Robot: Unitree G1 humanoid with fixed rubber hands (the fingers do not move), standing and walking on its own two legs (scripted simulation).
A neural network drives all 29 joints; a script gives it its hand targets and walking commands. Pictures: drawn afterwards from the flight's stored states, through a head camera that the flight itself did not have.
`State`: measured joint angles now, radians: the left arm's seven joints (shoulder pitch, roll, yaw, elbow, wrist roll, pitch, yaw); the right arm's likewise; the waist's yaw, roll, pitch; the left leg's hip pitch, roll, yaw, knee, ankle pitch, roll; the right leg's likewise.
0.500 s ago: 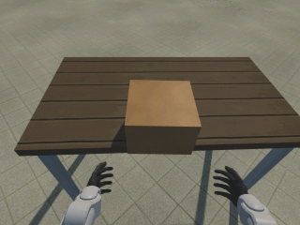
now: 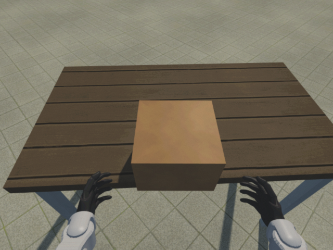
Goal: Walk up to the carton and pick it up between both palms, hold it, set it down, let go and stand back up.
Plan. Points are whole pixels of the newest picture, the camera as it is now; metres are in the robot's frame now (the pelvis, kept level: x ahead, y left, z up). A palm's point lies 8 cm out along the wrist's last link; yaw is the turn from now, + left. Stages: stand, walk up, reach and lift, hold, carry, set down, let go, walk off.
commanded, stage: reach and lift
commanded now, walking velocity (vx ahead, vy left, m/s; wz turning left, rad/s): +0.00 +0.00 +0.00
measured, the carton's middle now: (175, 144) +0.40 -0.01 +0.00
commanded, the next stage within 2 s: none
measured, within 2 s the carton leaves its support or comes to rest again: neither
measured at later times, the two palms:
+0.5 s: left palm (86, 194) +0.24 +0.19 +0.03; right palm (265, 194) +0.25 -0.22 +0.03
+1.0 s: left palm (88, 149) +0.33 +0.20 +0.08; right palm (264, 149) +0.34 -0.23 +0.07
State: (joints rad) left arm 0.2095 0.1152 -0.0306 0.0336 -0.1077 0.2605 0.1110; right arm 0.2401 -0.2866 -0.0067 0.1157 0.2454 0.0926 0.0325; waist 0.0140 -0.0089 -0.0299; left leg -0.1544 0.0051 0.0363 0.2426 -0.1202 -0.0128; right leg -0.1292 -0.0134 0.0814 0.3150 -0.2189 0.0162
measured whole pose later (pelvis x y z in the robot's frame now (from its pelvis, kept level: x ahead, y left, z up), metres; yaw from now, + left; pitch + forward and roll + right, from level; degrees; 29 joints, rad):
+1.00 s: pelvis +0.01 -0.01 +0.00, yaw +0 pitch +4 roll +1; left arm -0.22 0.22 0.08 0.13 -0.22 0.40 0.06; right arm -0.28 -0.34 0.03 0.33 0.32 0.18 -0.09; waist 0.00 0.00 -0.03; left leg -0.18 0.02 0.02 0.24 -0.12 -0.02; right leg -0.14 0.00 0.07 0.28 -0.20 0.01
